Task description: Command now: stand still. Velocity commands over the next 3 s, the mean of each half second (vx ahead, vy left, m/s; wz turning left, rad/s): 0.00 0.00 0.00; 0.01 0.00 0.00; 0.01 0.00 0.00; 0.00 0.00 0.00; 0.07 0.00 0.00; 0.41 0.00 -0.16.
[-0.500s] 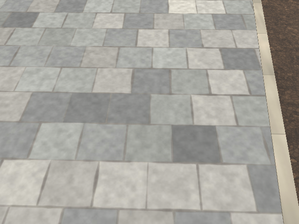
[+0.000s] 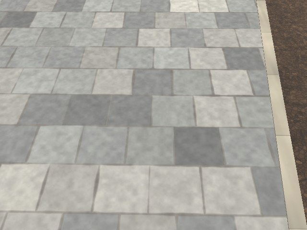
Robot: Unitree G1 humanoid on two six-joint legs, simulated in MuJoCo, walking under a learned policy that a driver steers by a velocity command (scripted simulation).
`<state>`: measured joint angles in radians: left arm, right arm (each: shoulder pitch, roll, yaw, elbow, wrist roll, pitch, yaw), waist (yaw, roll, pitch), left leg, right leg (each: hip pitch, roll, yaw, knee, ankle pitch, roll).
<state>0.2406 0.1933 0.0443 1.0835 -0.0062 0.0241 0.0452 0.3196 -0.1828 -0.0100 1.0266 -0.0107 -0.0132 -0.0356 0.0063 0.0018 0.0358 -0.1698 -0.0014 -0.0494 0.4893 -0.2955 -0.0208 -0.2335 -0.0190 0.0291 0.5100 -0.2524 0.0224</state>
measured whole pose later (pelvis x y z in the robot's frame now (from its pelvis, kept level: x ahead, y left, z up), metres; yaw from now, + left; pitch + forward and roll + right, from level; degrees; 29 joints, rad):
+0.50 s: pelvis +0.00 -0.01 +0.00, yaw +0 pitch -1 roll +0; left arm 0.27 0.17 0.03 1.11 -0.01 0.02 0.04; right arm 0.35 -0.16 0.00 1.09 -0.01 -0.01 -0.04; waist 0.00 0.00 0.03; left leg -0.18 0.01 -0.05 0.48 -0.29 -0.03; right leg -0.25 -0.01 0.03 0.51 -0.25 0.01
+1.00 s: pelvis +0.01 -0.01 +0.00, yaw +0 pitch -1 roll +0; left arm 0.30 0.16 0.01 1.11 -0.01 0.01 0.04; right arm 0.38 -0.15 0.01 1.11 0.00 -0.01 -0.04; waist 0.00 0.00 0.03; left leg -0.18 0.02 -0.05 0.49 -0.30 -0.04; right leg -0.25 -0.01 0.02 0.52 -0.26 0.01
